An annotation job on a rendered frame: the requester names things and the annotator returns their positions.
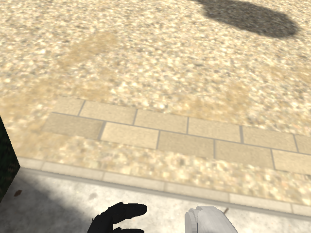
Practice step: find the right robot thigh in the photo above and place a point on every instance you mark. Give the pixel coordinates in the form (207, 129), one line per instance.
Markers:
(207, 219)

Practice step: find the robot left hand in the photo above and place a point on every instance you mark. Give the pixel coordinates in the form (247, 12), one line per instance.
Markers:
(104, 223)

